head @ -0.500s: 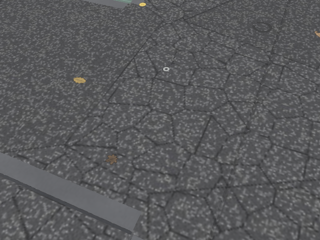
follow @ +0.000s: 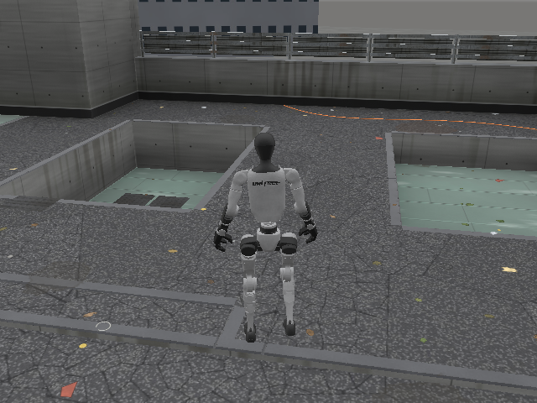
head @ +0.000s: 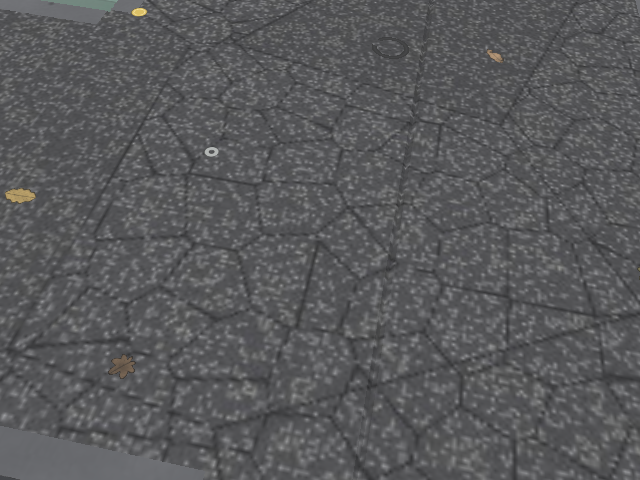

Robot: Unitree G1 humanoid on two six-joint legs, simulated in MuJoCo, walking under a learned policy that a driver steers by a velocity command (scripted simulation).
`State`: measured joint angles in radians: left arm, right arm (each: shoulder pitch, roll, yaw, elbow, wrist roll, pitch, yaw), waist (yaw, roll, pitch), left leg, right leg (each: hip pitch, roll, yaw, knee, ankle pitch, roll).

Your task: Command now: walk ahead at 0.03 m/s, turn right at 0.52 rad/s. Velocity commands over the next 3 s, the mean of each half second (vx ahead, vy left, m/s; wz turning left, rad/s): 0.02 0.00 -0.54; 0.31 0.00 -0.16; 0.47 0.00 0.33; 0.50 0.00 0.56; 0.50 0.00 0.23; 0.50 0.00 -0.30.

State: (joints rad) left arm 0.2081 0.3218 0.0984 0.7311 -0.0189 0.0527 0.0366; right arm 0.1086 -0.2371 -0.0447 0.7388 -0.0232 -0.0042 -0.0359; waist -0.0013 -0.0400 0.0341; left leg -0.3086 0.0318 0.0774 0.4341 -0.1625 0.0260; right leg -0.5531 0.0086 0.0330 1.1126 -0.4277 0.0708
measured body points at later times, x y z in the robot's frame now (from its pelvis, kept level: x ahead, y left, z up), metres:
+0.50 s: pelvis +0.00 -0.05 +0.00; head +0.03 -0.09 +0.45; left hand +0.23 +0.17 -0.07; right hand +0.07 -0.37 -0.12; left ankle +0.05 +0.10 -0.68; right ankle +0.00 -0.14 -0.74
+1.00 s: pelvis +0.11 -0.08 +0.00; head +0.14 -0.07 +0.45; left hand +0.38 +0.09 -0.09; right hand +0.01 -0.33 -0.11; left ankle +0.05 +0.07 -0.74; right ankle +0.19 -0.27 -0.69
